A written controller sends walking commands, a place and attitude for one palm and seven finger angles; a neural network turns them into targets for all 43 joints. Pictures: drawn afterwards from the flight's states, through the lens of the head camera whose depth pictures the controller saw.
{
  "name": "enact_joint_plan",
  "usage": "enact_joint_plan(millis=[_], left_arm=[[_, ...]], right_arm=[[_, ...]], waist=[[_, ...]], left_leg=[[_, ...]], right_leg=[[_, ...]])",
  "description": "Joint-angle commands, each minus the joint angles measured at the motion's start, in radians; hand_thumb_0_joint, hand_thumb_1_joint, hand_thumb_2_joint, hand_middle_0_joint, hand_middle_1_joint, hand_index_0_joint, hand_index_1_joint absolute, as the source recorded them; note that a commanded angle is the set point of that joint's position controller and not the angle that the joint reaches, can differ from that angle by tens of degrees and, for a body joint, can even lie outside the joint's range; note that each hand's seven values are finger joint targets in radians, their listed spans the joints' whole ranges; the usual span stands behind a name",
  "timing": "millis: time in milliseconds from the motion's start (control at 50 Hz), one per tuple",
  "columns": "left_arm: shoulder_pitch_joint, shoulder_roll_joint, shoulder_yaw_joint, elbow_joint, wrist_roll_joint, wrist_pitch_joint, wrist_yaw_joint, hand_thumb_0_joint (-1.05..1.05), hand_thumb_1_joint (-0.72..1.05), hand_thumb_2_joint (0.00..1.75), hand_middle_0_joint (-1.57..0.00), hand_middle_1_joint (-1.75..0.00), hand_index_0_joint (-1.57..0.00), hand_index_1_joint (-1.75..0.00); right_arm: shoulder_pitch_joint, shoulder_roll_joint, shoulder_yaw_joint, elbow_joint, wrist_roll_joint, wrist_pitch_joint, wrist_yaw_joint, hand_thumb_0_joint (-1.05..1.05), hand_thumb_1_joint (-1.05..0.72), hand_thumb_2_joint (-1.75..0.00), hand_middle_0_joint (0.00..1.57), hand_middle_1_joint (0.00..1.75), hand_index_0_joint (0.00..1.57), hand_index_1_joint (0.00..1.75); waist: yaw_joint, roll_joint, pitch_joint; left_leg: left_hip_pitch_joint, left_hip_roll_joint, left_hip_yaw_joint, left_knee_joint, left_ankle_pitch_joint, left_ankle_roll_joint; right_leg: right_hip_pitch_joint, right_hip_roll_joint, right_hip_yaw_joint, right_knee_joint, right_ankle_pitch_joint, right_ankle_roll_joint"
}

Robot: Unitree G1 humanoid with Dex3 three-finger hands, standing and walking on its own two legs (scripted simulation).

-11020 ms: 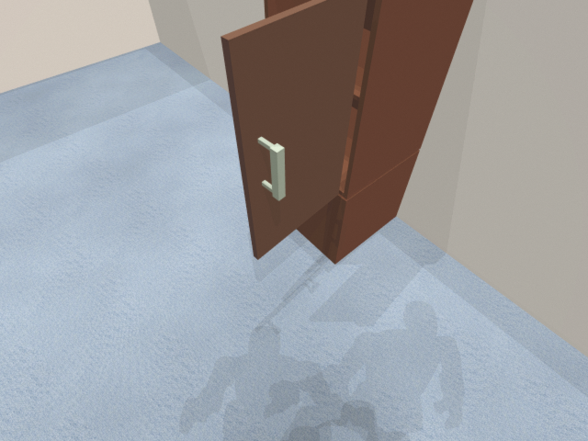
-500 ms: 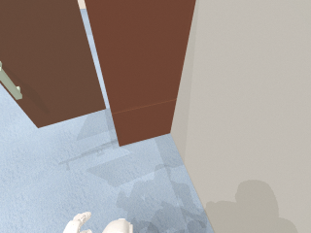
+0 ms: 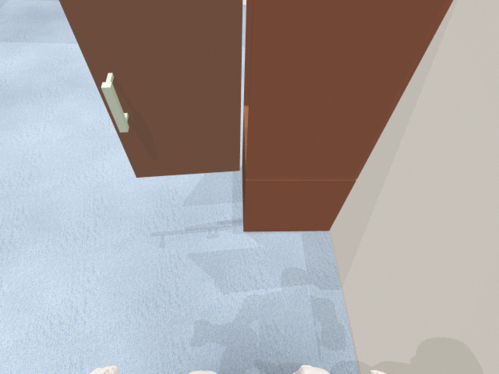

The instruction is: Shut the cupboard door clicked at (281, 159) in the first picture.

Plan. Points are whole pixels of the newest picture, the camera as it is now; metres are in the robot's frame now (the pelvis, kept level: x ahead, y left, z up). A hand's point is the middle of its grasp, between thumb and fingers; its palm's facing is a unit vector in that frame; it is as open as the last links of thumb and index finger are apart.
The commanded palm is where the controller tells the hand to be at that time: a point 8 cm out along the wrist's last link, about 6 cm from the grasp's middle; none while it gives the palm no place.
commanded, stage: turn to face it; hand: left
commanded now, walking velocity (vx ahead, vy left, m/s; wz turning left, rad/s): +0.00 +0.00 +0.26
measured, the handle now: (117, 103) +0.68 +0.37 -0.02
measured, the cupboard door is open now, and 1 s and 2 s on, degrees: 95 95 95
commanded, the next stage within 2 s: take the last steps up to it in 0.14 s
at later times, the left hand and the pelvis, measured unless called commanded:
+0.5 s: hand out of the picture +0.00 +0.21 -0.19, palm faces +0.19 -0.96 -0.20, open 7.3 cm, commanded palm none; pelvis +0.02 +0.00 -0.01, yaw +8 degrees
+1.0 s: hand (154, 339) +0.19 +0.19 -0.16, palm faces +0.24 -0.95 -0.21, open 7.2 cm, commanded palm none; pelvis +0.15 +0.00 +0.00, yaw +11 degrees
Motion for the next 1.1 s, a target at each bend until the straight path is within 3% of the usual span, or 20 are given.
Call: enact_joint_plan(millis=[0, 40, 60, 80, 140, 220, 300, 360, 380, 400, 420, 500, 560, 680, 760, 780, 820, 860, 940, 1080], left_arm=[[0.064, 0.057, 0.010, -0.054, -0.002, -0.036, 0.006, 0.00, 0.90, 0.90, -0.20, -0.30, -0.20, -0.30], [0.122, 0.114, 0.025, -0.039, 0.004, -0.055, 0.017, 0.00, 0.90, 0.90, -0.20, -0.30, -0.20, -0.30], [0.127, 0.187, 0.038, -0.039, 0.016, -0.064, 0.021, 0.00, 0.90, 0.90, -0.20, -0.30, -0.20, -0.30], [0.119, 0.213, 0.038, -0.057, 0.016, -0.062, 0.017, 0.00, 0.90, 0.90, -0.20, -0.30, -0.20, -0.30], [0.040, 0.114, 0.020, -0.061, 0.007, -0.071, 0.022, 0.00, 0.90, 0.90, -0.20, -0.30, -0.20, -0.30], [0.092, 0.113, 0.022, -0.034, 0.013, -0.074, 0.021, 0.00, 0.90, 0.90, -0.20, -0.30, -0.20, -0.30], [0.141, 0.147, 0.038, 0.017, 0.019, -0.079, 0.007, 0.00, 0.90, 0.90, -0.20, -0.30, -0.20, -0.30], [0.096, 0.135, 0.037, 0.031, 0.010, -0.077, -0.008, 0.00, 0.90, 0.90, -0.20, -0.30, -0.20, -0.30], [0.068, 0.098, 0.030, 0.013, 0.002, -0.071, -0.015, 0.00, 0.90, 0.90, -0.20, -0.30, -0.20, -0.30], [0.041, 0.033, 0.016, -0.025, -0.002, -0.068, -0.025, 0.00, 0.90, 0.90, -0.20, -0.30, -0.20, -0.30], [-0.054, 0.035, 0.008, -0.062, 0.010, -0.071, -0.025, 0.00, 0.90, 0.90, -0.20, -0.30, -0.20, -0.30], [-0.018, 0.032, 0.005, 0.002, 0.016, -0.075, -0.038, 0.00, 0.90, 0.90, -0.20, -0.30, -0.20, -0.30], [-0.013, 0.009, -0.007, 0.020, 0.013, -0.077, -0.040, 0.00, 0.90, 0.90, -0.20, -0.30, -0.20, -0.30], [-0.078, -0.004, -0.012, 0.000, 0.010, -0.077, -0.041, 0.00, 0.90, 0.90, -0.20, -0.30, -0.20, -0.30], [0.028, 0.012, 0.004, 0.036, 0.011, -0.084, -0.039, 0.00, 0.90, 0.90, -0.20, -0.30, -0.20, -0.30], [0.130, 0.050, 0.019, 0.069, 0.013, -0.093, -0.034, 0.00, 0.90, 0.90, -0.20, -0.30, -0.20, -0.30], [0.341, 0.184, 0.051, 0.122, 0.005, -0.104, -0.018, 0.00, 0.90, 0.90, -0.20, -0.30, -0.20, -0.30], [0.223, 0.089, 0.036, 0.096, 0.001, -0.101, 0.002, 0.00, 0.90, 0.90, -0.20, -0.30, -0.20, -0.30], [0.152, 0.002, 0.013, 0.092, 0.008, -0.134, 0.000, 0.00, 0.90, 0.90, -0.20, -0.30, -0.20, -0.30], [0.170, 0.052, 0.011, 0.153, 0.008, -0.130, -0.004, 0.00, 0.90, 0.90, -0.20, -0.30, -0.20, -0.30]], right_arm=[[0.012, -0.209, -0.065, -0.046, 0.006, -0.010, -0.018, 0.00, -0.90, -0.90, 0.20, 0.30, 0.20, 0.30], [0.005, -0.153, -0.057, -0.050, 0.023, -0.012, -0.012, 0.00, -0.90, -0.90, 0.20, 0.30, 0.20, 0.30], [0.010, -0.100, -0.047, -0.064, 0.027, -0.014, -0.005, 0.00, -0.90, -0.90, 0.20, 0.30, 0.20, 0.30], [-0.011, -0.118, -0.052, -0.077, 0.019, -0.007, 0.000, 0.00, -0.90, -0.90, 0.20, 0.30, 0.20, 0.30], [0.005, -0.115, -0.059, -0.017, 0.013, 0.015, -0.001, 0.00, -0.90, -0.90, 0.20, 0.30, 0.20, 0.30], [-0.025, -0.071, -0.043, -0.001, 0.020, 0.008, 0.001, 0.00, -0.90, -0.90, 0.20, 0.30, 0.20, 0.30], [-0.030, -0.057, -0.034, 0.006, 0.014, -0.013, 0.008, 0.00, -0.90, -0.90, 0.20, 0.30, 0.20, 0.30], [0.072, -0.072, -0.030, 0.045, 0.010, -0.038, 0.005, 0.00, -0.90, -0.90, 0.20, 0.30, 0.20, 0.30], [0.134, -0.131, -0.042, 0.057, 0.005, -0.047, -0.003, 0.00, -0.90, -0.90, 0.20, 0.30, 0.20, 0.30], [0.215, -0.231, -0.064, 0.063, -0.009, -0.047, -0.011, 0.00, -0.90, -0.90, 0.20, 0.30, 0.20, 0.30], [0.279, -0.252, -0.065, 0.072, -0.012, -0.044, -0.017, 0.00, -0.90, -0.90, 0.20, 0.30, 0.20, 0.30], [0.176, -0.143, -0.030, 0.057, -0.003, -0.078, -0.032, 0.00, -0.90, -0.90, 0.20, 0.30, 0.20, 0.30], [0.205, -0.128, -0.024, 0.084, 0.003, -0.093, -0.034, 0.00, -0.90, -0.90, 0.20, 0.30, 0.20, 0.30], [0.256, -0.124, -0.025, 0.135, -0.001, -0.092, -0.030, 0.00, -0.90, -0.90, 0.20, 0.30, 0.20, 0.30], [0.240, -0.107, -0.021, 0.151, 0.004, -0.085, -0.030, 0.00, -0.90, -0.90, 0.20, 0.30, 0.20, 0.30], [0.236, -0.083, -0.017, 0.152, 0.012, -0.090, -0.029, 0.00, -0.90, -0.90, 0.20, 0.30, 0.20, 0.30], [0.215, -0.066, -0.019, 0.104, 0.021, -0.090, -0.020, 0.00, -0.90, -0.90, 0.20, 0.30, 0.20, 0.30], [0.117, -0.070, -0.034, 0.093, 0.012, -0.079, -0.015, 0.00, -0.90, -0.90, 0.20, 0.30, 0.20, 0.30], [0.157, 0.012, -0.021, 0.127, 0.005, -0.059, 0.001, 0.00, -0.90, -0.90, 0.20, 0.30, 0.20, 0.30], [0.068, 0.015, -0.018, 0.092, 0.009, -0.067, 0.017, 0.00, -0.90, -0.90, 0.20, 0.30, 0.20, 0.30]], waist=[[0.004, 0.137, -0.157], [0.035, -0.025, -0.171], [0.036, -0.252, -0.142], [0.048, -0.226, -0.118], [0.000, -0.214, -0.082], [0.029, -0.177, -0.112], [0.053, -0.186, -0.092], [-0.004, -0.136, -0.091], [-0.038, 0.012, -0.091], [-0.075, 0.277, -0.091], [-0.115, 0.253, -0.049], [-0.024, 0.131, -0.016], [-0.020, 0.099, -0.044], [-0.033, 0.107, 0.010], [0.026, 0.050, -0.009], [0.069, -0.022, -0.045], [0.132, -0.283, -0.156], [0.083, -0.153, -0.043], [0.007, -0.126, -0.052], [0.018, -0.153, -0.037]], left_leg=[[0.061, 0.223, -0.239, -0.100, 0.248, 0.103], [-0.113, 0.126, -0.168, 0.038, 0.082, 0.018], [-0.225, -0.018, 0.004, 0.203, -0.195, -0.061], [-0.195, -0.022, 0.018, 0.407, -0.398, -0.066], [-0.235, 0.029, 0.008, 0.642, -0.285, -0.086], [-0.161, 0.026, 0.075, 0.426, -0.289, -0.100], [-0.089, 0.020, 0.118, 0.195, -0.265, -0.085], [0.167, 0.008, 0.136, -0.080, -0.110, -0.058], [0.294, 0.107, -0.013, -0.145, -0.143, -0.007], [0.374, 0.331, -0.314, -0.241, -0.236, 0.100], [0.306, 0.418, -0.448, -0.313, -0.296, 0.190], [0.202, 0.298, -0.238, -0.325, -0.146, 0.154], [0.246, 0.263, -0.133, -0.302, 0.069, 0.152], [0.203, 0.270, -0.087, -0.296, 0.098, 0.156], [0.092, 0.205, -0.027, -0.149, 0.040, 0.099], [-0.026, 0.146, 0.024, 0.005, 0.012, 0.061], [-0.302, 0.007, 0.123, 0.514, -0.448, -0.014], [-0.347, 0.106, 0.014, 0.639, -0.295, -0.018], [-0.195, 0.127, 0.078, 0.434, -0.136, -0.064], [-0.058, 0.070, 0.148, 0.120, -0.016, -0.070]], right_leg=[[0.170, 0.043, -0.021, -0.237, 0.096, -0.019], [0.394, -0.082, 0.112, -0.497, 0.218, -0.055], [0.410, -0.306, 0.315, -0.566, 0.331, -0.153], [0.277, -0.419, 0.344, -0.578, 0.402, -0.244], [0.274, -0.272, 0.170, -0.510, 0.624, -0.226], [0.346, -0.244, 0.075, -0.470, 0.760, -0.208], [0.351, -0.273, 0.121, -0.508, 0.452, -0.205], [0.178, -0.210, 0.058, -0.437, 0.166, -0.134], [0.010, -0.141, -0.005, -0.310, 0.024, -0.089], [-0.187, -0.016, -0.139, -0.070, -0.110, -0.035], [-0.258, -0.005, -0.081, 0.111, -0.166, -0.048], [-0.231, -0.061, 0.008, 0.239, 0.051, -0.067], [-0.173, -0.051, -0.023, 0.104, 0.098, -0.061], [-0.062, -0.025, -0.065, -0.119, 0.119, -0.063], [0.219, 0.020, -0.087, -0.320, 0.203, -0.080], [0.418, -0.024, -0.011, -0.376, 0.200, -0.105], [0.618, -0.413, 0.506, -0.619, 0.079, -0.304], [0.430, -0.377, 0.415, -0.656, 0.031, -0.304], [0.272, -0.252, 0.071, -0.645, 0.460, -0.233], [0.258, -0.219, 0.010, -0.587, 0.496, -0.199]])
